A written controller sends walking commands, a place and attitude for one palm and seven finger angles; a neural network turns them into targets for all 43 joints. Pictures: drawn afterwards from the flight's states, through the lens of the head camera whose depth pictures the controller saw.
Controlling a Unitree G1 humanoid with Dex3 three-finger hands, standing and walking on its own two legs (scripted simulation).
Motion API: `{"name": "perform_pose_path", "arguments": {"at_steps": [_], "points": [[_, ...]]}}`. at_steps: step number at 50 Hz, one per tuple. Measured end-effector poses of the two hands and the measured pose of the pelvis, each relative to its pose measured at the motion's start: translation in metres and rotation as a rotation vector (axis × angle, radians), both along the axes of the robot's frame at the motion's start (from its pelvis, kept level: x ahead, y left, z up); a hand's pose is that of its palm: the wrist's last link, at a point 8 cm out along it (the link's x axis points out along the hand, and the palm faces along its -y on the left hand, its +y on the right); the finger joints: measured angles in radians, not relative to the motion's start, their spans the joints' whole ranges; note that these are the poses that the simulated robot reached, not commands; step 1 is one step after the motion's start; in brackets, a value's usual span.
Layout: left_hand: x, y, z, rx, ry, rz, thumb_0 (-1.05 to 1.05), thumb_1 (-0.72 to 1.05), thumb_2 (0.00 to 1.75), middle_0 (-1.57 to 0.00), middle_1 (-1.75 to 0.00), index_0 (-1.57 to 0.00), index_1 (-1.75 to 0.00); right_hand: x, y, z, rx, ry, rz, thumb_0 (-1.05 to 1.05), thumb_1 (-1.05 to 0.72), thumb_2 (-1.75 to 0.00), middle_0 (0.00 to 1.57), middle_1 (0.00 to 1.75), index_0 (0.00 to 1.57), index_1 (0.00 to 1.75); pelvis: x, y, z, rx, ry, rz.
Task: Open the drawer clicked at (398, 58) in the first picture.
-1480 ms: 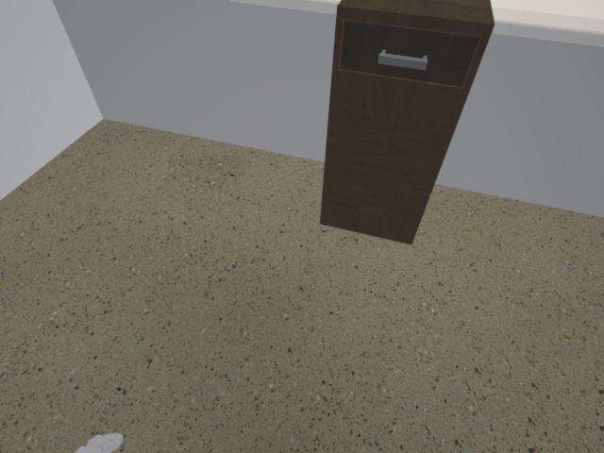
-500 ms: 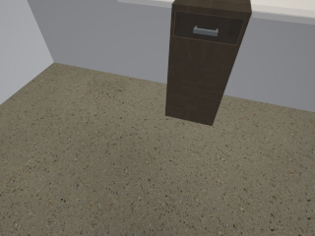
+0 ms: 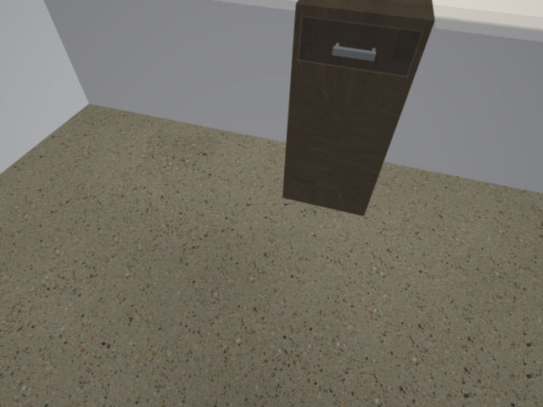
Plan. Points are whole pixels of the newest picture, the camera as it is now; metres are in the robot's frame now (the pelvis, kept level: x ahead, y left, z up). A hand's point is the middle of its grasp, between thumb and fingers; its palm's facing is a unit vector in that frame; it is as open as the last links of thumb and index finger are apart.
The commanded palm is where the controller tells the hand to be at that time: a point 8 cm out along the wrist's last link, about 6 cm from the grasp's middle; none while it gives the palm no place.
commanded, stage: walk to a spot facing it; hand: left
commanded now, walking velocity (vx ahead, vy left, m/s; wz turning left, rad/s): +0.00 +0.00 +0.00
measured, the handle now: (354, 50) +1.15 -0.20 +0.02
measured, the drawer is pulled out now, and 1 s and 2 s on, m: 0.00 0.00 0.00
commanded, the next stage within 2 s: none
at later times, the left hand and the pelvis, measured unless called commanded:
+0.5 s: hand out of the picture +0.06 +0.17 -0.18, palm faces -0.11 -0.96 -0.27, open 7.3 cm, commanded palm none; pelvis +0.01 -0.03 -0.02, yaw -11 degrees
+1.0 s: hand (176, 384) +0.20 +0.19 -0.20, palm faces -0.31 -0.93 -0.19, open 7.3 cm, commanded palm none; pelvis +0.18 -0.01 -0.02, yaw -27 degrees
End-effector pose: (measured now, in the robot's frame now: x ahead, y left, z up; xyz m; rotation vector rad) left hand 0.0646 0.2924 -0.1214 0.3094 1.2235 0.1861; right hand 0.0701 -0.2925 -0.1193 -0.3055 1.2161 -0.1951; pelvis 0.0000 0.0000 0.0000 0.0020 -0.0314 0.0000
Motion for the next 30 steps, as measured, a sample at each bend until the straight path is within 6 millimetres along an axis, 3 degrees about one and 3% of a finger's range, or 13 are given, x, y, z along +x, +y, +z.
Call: {"name": "perform_pose_path", "arguments": {"at_steps": [12, 18, 23, 26, 30], "points": [[0.000, -0.007, -0.007, -0.004, 0.041, -0.013, 0.00, 0.91, 0.90, -0.20, -0.30, -0.21, -0.30, -0.002, 0.009, -0.007, 0.016, -0.022, -0.044, 0.01, -0.91, -0.90, 0.20, 0.30, 0.20, 0.30, -0.001, 0.001, -0.004, 0.007, 0.011, -0.055], [-0.003, -0.033, -0.020, -0.042, 0.083, -0.062, 0.00, 0.91, 0.90, -0.20, -0.30, -0.20, -0.30, -0.026, 0.019, -0.026, 0.080, -0.027, -0.122, 0.01, -0.90, -0.90, 0.21, 0.30, 0.20, 0.30, -0.005, -0.008, -0.015, 0.033, 0.005, -0.133], [-0.003, -0.063, -0.025, -0.059, 0.076, -0.090, 0.00, 0.91, 0.90, -0.20, -0.30, -0.21, -0.30, -0.048, 0.009, -0.050, 0.133, -0.003, -0.192, 0.01, -0.90, -0.90, 0.21, 0.30, 0.20, 0.30, 0.003, -0.025, -0.027, 0.019, 0.002, -0.187], [-0.013, -0.077, -0.020, -0.067, 0.073, -0.065, 0.00, 0.91, 0.90, -0.20, -0.30, -0.21, -0.30, -0.049, 0.003, -0.046, 0.144, 0.029, -0.199, 0.01, -0.91, -0.90, 0.21, 0.30, 0.20, 0.30, 0.010, -0.033, -0.020, 0.015, 0.007, -0.199], [-0.025, -0.091, -0.009, -0.085, 0.157, -0.076, 0.00, 0.91, 0.90, -0.20, -0.30, -0.21, -0.30, -0.033, -0.005, -0.027, 0.144, -0.024, -0.234, 0.01, -0.91, -0.90, 0.20, 0.30, 0.20, 0.30, 0.025, -0.039, -0.005, 0.027, 0.022, -0.248]]}}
